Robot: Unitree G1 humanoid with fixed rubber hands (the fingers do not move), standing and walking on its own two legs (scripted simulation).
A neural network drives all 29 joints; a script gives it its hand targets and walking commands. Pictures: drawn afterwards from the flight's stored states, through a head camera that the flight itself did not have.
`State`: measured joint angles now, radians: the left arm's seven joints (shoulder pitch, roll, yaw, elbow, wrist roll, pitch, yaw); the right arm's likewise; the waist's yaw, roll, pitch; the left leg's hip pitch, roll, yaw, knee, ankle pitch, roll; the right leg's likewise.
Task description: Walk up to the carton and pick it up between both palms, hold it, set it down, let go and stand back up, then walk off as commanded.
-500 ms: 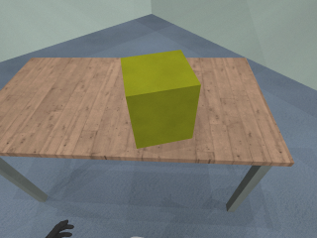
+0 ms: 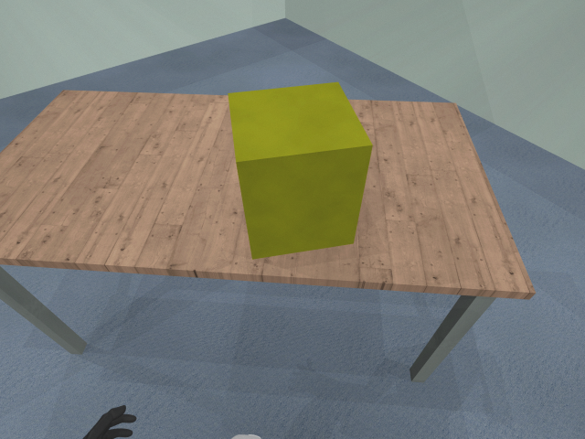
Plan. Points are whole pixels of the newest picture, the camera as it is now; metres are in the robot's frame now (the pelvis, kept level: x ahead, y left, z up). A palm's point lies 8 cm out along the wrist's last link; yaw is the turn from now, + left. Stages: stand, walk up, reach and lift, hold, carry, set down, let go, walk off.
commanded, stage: walk up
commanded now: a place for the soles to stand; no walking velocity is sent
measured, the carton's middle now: (294, 172) +0.59 +0.03 +0.01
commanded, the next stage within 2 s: none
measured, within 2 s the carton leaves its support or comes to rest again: neither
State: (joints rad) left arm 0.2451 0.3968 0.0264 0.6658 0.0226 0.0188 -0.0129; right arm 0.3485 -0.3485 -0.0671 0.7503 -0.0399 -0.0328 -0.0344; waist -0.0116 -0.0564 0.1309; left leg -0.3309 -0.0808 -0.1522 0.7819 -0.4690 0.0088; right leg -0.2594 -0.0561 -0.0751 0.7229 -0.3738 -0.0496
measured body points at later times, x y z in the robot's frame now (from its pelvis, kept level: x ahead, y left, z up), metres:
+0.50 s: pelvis +0.00 +0.02 +0.00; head +0.02 +0.03 +0.44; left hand +0.12 +0.32 -0.10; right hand +0.07 -0.29 -0.10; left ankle +0.04 +0.16 -0.72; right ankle +0.02 -0.09 -0.72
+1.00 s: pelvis +0.04 +0.08 +0.00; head +0.05 +0.09 +0.45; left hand +0.09 +0.39 -0.10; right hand +0.13 -0.22 -0.10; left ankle +0.11 +0.23 -0.70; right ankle +0.02 -0.08 -0.72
